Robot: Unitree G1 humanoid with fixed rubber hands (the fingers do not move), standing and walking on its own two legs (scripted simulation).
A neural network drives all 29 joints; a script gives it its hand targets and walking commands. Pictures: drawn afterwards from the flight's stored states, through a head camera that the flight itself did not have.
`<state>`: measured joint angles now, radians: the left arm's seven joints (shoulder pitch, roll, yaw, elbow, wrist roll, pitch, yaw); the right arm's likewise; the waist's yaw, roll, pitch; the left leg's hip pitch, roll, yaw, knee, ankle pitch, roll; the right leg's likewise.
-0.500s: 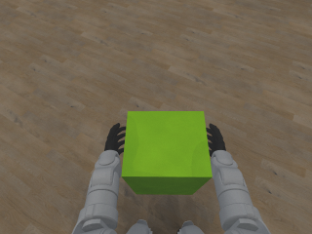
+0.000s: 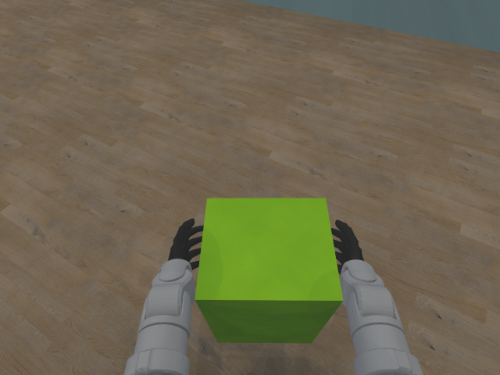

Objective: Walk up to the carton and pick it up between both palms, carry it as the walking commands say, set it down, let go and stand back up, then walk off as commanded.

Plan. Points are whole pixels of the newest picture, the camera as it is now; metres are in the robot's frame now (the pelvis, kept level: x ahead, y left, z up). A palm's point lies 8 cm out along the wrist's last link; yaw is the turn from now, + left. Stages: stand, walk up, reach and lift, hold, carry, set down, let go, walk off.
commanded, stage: reach and lift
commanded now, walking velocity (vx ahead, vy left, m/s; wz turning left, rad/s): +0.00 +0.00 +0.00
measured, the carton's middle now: (265, 279) +0.31 +0.01 -0.07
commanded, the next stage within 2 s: hold in 1.48 s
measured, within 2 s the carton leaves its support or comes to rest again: neither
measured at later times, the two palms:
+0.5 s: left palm (171, 258) +0.29 +0.15 +0.05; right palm (363, 256) +0.30 -0.14 +0.05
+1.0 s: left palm (176, 254) +0.29 +0.14 +0.06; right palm (372, 257) +0.30 -0.15 +0.06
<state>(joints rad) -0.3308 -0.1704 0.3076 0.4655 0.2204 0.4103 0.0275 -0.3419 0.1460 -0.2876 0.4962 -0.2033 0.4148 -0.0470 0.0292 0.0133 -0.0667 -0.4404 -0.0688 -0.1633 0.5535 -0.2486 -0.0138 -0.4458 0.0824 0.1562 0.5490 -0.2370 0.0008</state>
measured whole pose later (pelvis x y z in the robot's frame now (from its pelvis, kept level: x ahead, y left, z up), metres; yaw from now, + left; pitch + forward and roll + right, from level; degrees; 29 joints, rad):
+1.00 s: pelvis +0.00 +0.00 +0.01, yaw +0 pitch -6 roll +0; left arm -0.34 -0.17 0.27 0.35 0.24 0.71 0.03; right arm -0.35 0.14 -0.27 0.37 -0.23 0.73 -0.02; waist 0.00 0.00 -0.01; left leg -0.09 -0.06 -0.15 0.41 -0.21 -0.01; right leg -0.11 0.06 0.14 0.43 -0.21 -0.01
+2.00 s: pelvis -0.01 +0.00 +0.01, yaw +1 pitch -7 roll +0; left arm -0.29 -0.16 0.23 0.29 0.23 0.74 0.02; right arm -0.29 0.16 -0.24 0.29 -0.24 0.76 -0.02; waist 0.00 0.00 -0.01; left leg -0.08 -0.06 -0.15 0.41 -0.20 0.00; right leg -0.08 0.05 0.13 0.41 -0.20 0.00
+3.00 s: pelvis +0.31 +0.00 +0.01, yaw -3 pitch +6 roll -1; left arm -0.21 -0.14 0.08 -0.33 0.09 1.22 0.13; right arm -0.20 0.14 -0.10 -0.34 -0.10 1.23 -0.14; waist -0.02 0.02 -0.08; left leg -0.06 0.04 0.16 0.33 -0.37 0.01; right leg -0.57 -0.06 -0.17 0.61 -0.21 -0.01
